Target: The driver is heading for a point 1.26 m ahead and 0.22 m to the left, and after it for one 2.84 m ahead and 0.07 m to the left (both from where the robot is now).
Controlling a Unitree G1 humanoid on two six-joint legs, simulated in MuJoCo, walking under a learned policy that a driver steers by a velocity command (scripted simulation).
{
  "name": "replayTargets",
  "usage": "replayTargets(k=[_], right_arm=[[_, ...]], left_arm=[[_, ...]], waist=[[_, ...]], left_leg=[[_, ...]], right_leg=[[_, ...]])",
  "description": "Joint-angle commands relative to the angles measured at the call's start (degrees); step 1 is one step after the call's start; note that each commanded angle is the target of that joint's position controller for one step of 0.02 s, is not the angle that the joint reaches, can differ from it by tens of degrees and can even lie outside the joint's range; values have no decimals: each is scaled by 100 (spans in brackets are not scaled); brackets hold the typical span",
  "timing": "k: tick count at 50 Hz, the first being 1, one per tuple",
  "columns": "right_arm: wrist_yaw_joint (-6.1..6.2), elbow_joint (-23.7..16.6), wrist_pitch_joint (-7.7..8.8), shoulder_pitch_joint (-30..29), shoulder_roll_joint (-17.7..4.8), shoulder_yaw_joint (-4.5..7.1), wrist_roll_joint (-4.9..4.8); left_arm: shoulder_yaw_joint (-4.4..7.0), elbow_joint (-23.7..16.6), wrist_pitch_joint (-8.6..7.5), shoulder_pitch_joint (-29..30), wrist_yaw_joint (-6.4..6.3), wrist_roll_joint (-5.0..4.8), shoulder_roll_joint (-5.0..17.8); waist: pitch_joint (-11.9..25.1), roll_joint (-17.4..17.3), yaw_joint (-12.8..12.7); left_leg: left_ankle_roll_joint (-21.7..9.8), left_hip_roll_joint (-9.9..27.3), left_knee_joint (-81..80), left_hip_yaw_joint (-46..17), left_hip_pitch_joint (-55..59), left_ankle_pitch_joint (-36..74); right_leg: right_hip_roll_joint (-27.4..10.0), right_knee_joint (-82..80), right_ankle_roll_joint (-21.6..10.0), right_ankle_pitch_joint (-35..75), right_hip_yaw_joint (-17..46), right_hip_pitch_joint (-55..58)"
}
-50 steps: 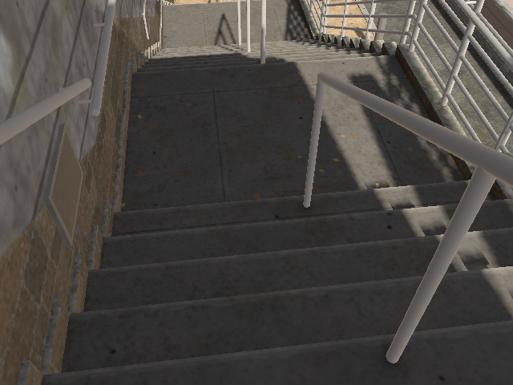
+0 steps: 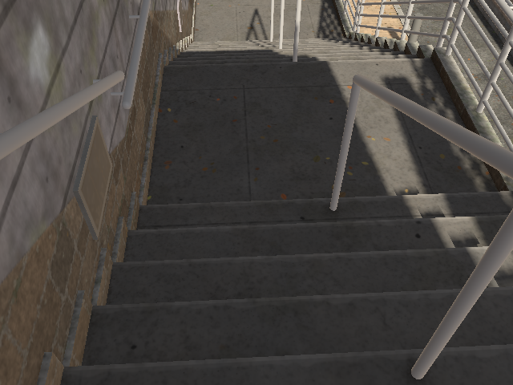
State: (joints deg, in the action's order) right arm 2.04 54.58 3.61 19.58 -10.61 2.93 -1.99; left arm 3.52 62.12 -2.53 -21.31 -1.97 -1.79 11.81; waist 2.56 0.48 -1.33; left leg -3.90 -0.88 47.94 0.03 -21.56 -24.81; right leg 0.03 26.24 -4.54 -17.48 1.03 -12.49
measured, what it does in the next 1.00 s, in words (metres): goes down: left foot, then right foot 0.16 m lower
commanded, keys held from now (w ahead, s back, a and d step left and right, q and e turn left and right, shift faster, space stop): w+shift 1.00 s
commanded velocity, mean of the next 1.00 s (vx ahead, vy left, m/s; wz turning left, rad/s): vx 0.89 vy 0.00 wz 0.00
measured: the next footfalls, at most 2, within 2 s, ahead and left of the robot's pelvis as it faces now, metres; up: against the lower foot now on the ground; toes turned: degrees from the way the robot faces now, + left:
left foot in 0.20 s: +0.07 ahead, +0.18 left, +0.00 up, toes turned +6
right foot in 0.48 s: +0.29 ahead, +0.02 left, -0.16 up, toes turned -3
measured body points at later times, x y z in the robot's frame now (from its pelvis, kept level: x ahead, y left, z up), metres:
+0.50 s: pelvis +0.24 +0.09 -0.16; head +0.24 +0.10 +0.29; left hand +0.39 +0.31 -0.27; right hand +0.15 -0.16 -0.29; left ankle +0.08 +0.19 -0.68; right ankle +0.26 +0.03 -0.89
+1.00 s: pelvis +0.60 +0.21 -0.40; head +0.60 +0.20 +0.05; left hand +0.73 +0.46 -0.51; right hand +0.49 -0.02 -0.55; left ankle +0.54 +0.30 -1.07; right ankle +0.63 +0.03 -0.94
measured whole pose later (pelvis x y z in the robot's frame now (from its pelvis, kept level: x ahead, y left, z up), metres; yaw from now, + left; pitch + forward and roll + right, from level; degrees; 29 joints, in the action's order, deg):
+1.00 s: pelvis +0.60 +0.21 -0.40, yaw +0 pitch +0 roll +1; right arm -0.5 63.6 3.6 30.1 -10.1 3.0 -0.1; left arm 4.2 48.6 -3.9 -11.4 -3.1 -3.5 11.8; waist 1.0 0.4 3.5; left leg -3.2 -2.1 57.3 4.3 -20.4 -36.6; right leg -1.1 95.1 -4.4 -15.0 10.4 -48.2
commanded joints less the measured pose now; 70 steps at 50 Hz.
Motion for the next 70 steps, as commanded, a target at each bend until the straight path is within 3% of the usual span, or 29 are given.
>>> replayTargets(k=[1,8,10,11,12,13,15,16,18,21,23,25,28,31,37,41,42,44,46,47,50,54,57,60,61,62,63,67,70], right_arm=[[-62,-754,325,-679,-383,75,46],[-148,-154,163,1359,-396,185,120],[-277,413,310,3725,-1150,437,94],[-480,151,388,2952,-1046,232,74],[-493,395,405,2377,-1465,395,-39],[-521,235,417,1900,-1296,334,-114],[-490,-240,383,172,-608,72,404],[-274,-409,413,-441,-51,-97,318],[72,-151,469,-123,-605,-37,262],[137,182,400,-106,-804,98,-121],[79,57,432,-1278,-1062,326,-279],[1,-565,555,-1117,168,90,-177],[-263,-519,419,539,29,107,-78],[-70,-525,20,-9,-390,174,92],[-523,-1121,129,-1986,-284,-40,108],[-395,429,25,2774,-1414,532,348],[-495,443,134,3068,-829,298,364],[-375,463,281,2142,-416,-36,349],[-598,303,142,1223,-257,33,-73],[-508,344,141,679,-698,166,-2],[33,250,169,-114,-510,-5,299],[459,298,355,424,-502,47,-80],[413,207,198,577,-916,278,-124],[105,363,235,-243,-606,340,16],[-76,127,428,-1231,-384,271,14],[-63,-62,479,-1335,173,195,14],[-2,-449,613,-118,408,136,-171],[-51,-624,314,-366,35,116,-27],[-211,-830,255,-593,-282,121,153]], left_arm=[[122,-509,-247,112,82,-5,783],[101,-1179,-282,989,90,221,779],[-92,-1703,-504,2265,-13,320,44],[-207,-1928,-727,1304,-4,176,-399],[-243,-2138,-663,1515,62,-274,-563],[-163,-2065,-581,1807,70,-400,44],[-47,-1926,-365,1702,101,-275,293],[-4,-1879,-405,1516,260,-184,484],[1,-1484,-437,665,532,119,115],[-21,-1760,-223,881,465,-32,47],[260,-598,-264,-2546,380,359,532],[-157,-362,-434,-2666,389,279,-140],[-59,-876,-404,-397,438,233,266],[-43,-1098,-506,477,225,503,550],[27,-739,-471,-359,-163,-12,621],[137,-733,-455,1088,189,88,666],[153,-822,-414,1345,91,-34,486],[-94,-1330,-545,-252,1,-163,-616],[52,-1113,-419,-572,-84,-49,-240],[-41,-1395,-335,-348,-166,-209,-429],[-4,-1743,56,669,-128,-101,-87],[-34,-2114,-203,1914,280,287,206],[-175,-2444,-102,2637,361,41,28],[255,-1278,-41,-1219,319,119,914],[392,-519,-95,-3455,373,243,1174],[131,-108,-157,-3347,426,257,205],[-213,-628,-396,-2009,396,345,-289],[-218,-1202,-494,591,440,267,-291],[70,-1223,-525,571,56,420,731]], waist=[[-662,532,-75],[-128,246,1078],[-176,-1287,2285],[-533,-1716,1108],[-893,-1563,501],[-1265,-290,551],[-1161,137,-22],[-1312,124,-258],[-388,-379,-429],[-646,-806,-684],[96,-183,-2502],[-605,1635,-1547],[-168,363,599],[-912,-902,824],[-989,-41,-55],[273,31,2403],[-313,-793,2820],[-564,-2876,685],[-288,86,177],[-304,-294,-194],[-941,142,-320],[-984,126,69],[-1131,-608,554],[-170,-1122,-1265],[287,85,-2642],[-350,1383,-2362],[-538,2520,-769],[-712,-956,753],[-687,-585,870]], left_leg=[[-5,782,329,-486,-2135,215],[494,-211,455,1579,1554,743],[-257,865,-624,-1153,2713,189],[-663,1564,-904,-2473,2428,2137],[-942,2560,-2554,-4283,1924,-609],[-985,2694,-2550,-4566,1539,-2407],[-903,2123,-1529,-3342,-521,-1805],[-493,1379,-591,-1848,-1398,-1781],[-369,638,-621,-107,-3341,-1456],[-343,679,175,-91,-2893,207],[223,310,4674,11,-2427,2274],[-689,-529,7657,-1369,-4415,-1529],[-572,446,4234,-1670,-4644,642],[455,953,3665,-1091,-3417,1539],[261,669,-771,-154,-329,5098],[-215,330,-412,851,3532,3786],[-795,962,-2438,16,2866,3072],[-455,1197,-44,-906,3293,7418],[-801,1597,-584,-1988,2334,3644],[-877,2116,-1187,-3271,1285,1652],[-934,1875,-1378,-3145,-831,1908],[-422,593,-320,-1198,-1506,514],[-634,800,-418,-877,-1051,1240],[-446,989,3299,-560,-1073,5019],[-18,99,7000,-109,-2030,3763],[-162,-857,8723,-464,-3262,-1248],[-565,-700,7713,-1921,-4151,-1444],[-225,567,3495,-1535,-3801,1021],[304,731,1773,-471,-1644,3195]], right_leg=[[-1914,-1421,-944,-1431,2366,607],[-738,1835,-319,43,179,-2679],[491,6868,-56,-1746,646,-4869],[768,6962,-381,-1844,1521,-5825],[218,6747,-337,-1563,1095,-6362],[-116,6170,-302,-1400,789,-6568],[-529,4942,-218,6,539,-4722],[-617,3439,-145,2156,276,-3812],[200,2222,194,5099,-902,270],[544,1580,370,2537,-1420,1478],[-332,464,-652,3443,-577,2969],[-874,1266,-714,3915,692,2903],[-2278,341,-1402,1122,2488,845],[-2154,303,-1667,965,3307,-1863],[-615,1168,-732,-1225,694,-2617],[-514,6300,-3,3843,220,-2157],[451,9853,209,460,125,-2491],[745,10215,-305,-2536,1313,-5258],[172,8678,-336,-959,1078,-5341],[-264,7831,-351,23,1237,-5331],[-647,5576,299,1087,1060,-4332],[-550,2199,225,4987,247,-2467],[-184,1557,394,3780,-329,-1396],[-251,2145,-311,2990,-559,1332],[-507,1379,-725,3646,-599,3270],[-751,607,-735,2668,165,2975],[-808,1848,-684,4826,1171,2576],[-2148,520,-1269,1021,3307,-1066],[-1189,1015,-1164,629,2277,-2956]])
